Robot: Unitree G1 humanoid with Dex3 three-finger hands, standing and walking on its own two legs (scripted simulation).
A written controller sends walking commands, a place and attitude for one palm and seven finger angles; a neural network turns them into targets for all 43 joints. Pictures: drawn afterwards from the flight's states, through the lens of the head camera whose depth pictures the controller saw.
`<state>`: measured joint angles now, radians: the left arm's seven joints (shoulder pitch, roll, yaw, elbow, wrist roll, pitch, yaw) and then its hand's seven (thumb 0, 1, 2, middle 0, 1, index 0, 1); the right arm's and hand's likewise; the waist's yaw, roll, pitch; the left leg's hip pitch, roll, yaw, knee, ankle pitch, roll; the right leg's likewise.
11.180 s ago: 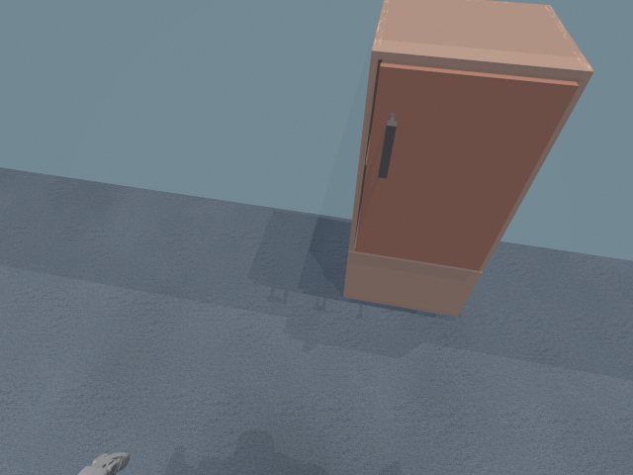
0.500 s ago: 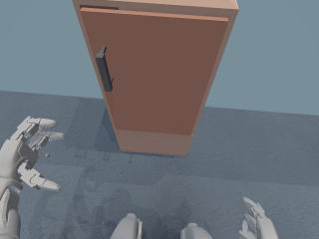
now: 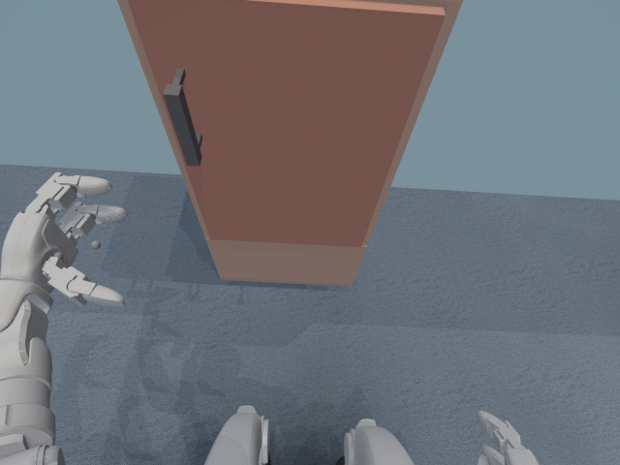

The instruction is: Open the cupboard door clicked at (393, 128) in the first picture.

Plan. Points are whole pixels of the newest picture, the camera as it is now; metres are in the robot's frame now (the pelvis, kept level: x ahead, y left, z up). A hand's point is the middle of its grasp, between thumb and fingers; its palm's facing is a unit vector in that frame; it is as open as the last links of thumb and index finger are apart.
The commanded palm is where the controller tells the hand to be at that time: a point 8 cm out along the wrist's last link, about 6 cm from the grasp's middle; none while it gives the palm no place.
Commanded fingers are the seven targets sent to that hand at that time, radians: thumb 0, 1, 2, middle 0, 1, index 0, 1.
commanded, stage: move the hooked fingers beside the handle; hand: left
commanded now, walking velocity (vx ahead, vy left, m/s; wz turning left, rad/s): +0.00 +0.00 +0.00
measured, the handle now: (187, 119) +0.59 +0.21 +0.04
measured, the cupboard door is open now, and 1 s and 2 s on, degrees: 0 0 0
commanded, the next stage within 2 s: slide the fingers in behind the handle in 1.96 s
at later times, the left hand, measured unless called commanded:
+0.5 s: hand (118, 191) +0.44 +0.27 +0.05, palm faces -0.02 -1.00 -0.02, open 14.0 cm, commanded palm +0.43 +0.31 +0.05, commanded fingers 0.00 -0.50 0.30 -0.30 -1.20 -0.30 -1.20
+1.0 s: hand (135, 148) +0.52 +0.27 +0.05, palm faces -0.01 -1.00 -0.01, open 14.0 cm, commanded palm +0.52 +0.30 +0.05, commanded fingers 0.00 -0.50 0.30 -0.30 -1.20 -0.30 -1.20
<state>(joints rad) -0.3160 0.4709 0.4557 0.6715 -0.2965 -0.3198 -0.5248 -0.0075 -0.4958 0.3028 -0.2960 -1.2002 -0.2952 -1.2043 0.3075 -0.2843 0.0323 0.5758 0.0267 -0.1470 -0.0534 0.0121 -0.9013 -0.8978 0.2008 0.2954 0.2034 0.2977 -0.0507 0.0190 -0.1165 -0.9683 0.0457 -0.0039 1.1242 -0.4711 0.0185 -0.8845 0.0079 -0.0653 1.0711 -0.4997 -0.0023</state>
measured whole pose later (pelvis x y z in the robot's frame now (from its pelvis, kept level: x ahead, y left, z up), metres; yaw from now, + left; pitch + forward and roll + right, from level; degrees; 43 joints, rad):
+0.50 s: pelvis +0.00 +0.01 -0.01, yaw -1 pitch +21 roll -4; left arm -0.64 0.56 0.48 0.99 -0.20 -0.38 -0.49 -0.01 -0.50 0.30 -0.30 -1.20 -0.29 -1.20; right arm 0.34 -0.28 0.03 0.62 0.01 -0.05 -0.03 0.01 -0.90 -0.90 0.20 0.30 0.20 0.30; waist -0.10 0.02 -0.12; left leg -1.05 0.05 0.00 1.16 -0.48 0.03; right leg -0.96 0.01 -0.06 1.09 -0.50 0.01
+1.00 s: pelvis -0.01 +0.01 -0.03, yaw -3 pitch +27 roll -5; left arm -0.97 0.78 0.54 1.24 -0.09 -0.33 -0.49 -0.01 -0.50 0.30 -0.30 -1.20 -0.30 -1.20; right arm 0.36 -0.29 0.07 0.61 0.00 0.03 -0.03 0.01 -0.90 -0.90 0.20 0.30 0.20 0.30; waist -0.20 0.03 -0.09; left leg -1.22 0.07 -0.02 1.24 -0.49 0.03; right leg -1.13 0.04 -0.07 1.16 -0.50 0.00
